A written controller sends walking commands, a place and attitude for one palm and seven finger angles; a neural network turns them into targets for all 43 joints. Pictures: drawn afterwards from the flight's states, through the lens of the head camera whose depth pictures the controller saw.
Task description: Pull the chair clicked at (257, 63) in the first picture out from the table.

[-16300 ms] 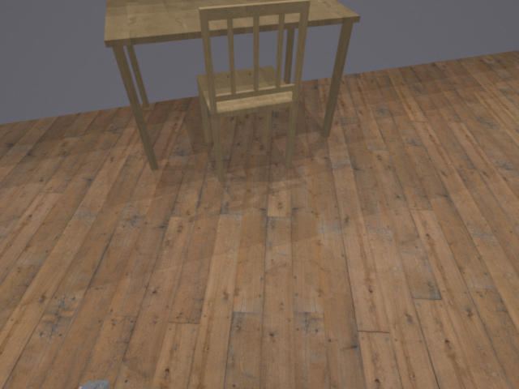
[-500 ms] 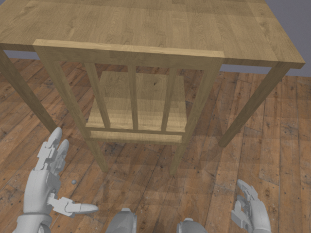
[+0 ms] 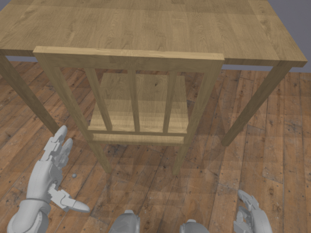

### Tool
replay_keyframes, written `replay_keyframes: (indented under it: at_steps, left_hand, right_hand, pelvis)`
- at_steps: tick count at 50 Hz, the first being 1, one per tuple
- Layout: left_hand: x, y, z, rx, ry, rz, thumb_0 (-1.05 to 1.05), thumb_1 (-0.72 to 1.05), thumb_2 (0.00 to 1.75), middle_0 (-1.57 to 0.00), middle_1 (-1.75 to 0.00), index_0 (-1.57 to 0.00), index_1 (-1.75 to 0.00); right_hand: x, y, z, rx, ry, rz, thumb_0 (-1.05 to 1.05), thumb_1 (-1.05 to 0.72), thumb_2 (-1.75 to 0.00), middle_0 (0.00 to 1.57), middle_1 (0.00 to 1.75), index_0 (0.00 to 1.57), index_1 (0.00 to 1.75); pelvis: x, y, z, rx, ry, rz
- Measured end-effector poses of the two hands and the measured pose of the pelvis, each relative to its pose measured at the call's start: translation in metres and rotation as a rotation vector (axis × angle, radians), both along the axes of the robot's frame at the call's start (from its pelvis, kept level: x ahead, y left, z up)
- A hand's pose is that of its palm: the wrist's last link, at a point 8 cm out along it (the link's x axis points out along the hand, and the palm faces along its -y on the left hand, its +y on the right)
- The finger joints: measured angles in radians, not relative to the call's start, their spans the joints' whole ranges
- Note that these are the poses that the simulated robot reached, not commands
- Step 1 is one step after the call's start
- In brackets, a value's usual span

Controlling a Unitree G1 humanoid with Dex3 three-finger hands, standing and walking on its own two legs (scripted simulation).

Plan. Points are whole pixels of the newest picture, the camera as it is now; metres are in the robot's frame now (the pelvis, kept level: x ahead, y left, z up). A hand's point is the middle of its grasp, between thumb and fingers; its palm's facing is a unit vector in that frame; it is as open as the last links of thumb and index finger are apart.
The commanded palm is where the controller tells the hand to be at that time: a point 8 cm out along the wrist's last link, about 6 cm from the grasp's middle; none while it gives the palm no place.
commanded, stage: raise the hand toward the chair's back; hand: left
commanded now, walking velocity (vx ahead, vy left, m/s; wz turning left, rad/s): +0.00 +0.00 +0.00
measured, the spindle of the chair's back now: (135, 104) +0.49 +0.09 -0.01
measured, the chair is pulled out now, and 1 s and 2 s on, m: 0.00 0.00 0.00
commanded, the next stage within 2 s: aim the fingers beside a spindle in 0.36 s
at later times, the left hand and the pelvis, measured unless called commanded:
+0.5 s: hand (72, 174) +0.24 +0.20 +0.05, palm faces +0.06 -1.00 -0.06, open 16.9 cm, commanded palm +0.22 +0.25 +0.04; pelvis +0.00 -0.01 +0.00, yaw +0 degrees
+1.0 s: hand (84, 165) +0.27 +0.19 +0.01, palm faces +0.02 -1.00 -0.04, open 16.9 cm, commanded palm +0.26 +0.24 +0.02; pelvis +0.00 -0.01 -0.01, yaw +0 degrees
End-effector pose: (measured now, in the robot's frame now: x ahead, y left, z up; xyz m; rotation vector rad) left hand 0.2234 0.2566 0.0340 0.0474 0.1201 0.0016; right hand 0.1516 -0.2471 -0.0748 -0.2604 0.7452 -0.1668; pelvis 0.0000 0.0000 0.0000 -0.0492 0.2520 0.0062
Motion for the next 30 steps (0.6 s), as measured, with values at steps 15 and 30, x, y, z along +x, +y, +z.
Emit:
replay_keyframes:
  at_steps: [15,30]
  left_hand:
    - [-0.004,-0.003,0.002,0.01,-0.035,0.026,-0.01,-0.5,0.3,-0.06,-0.08,-0.06,-0.08]
    - [0.002,-0.005,-0.001,0.005,-0.047,0.035,-0.01,-0.5,0.3,-0.06,-0.08,-0.06,-0.08]
  right_hand:
    - [0.002,-0.004,0.002,0.0,-0.011,0.011,0.01,-0.91,-0.9,0.21,0.3,0.21,0.3]
    - [0.012,-0.004,-0.001,0.002,-0.028,0.038,0.01,-0.91,-0.89,0.21,0.3,0.21,0.3]
  pelvis:
    - [-0.002,-0.004,0.0,0.004,-0.001,0.001]
    - [-0.001,-0.009,-0.003,0.004,0.009,0.008]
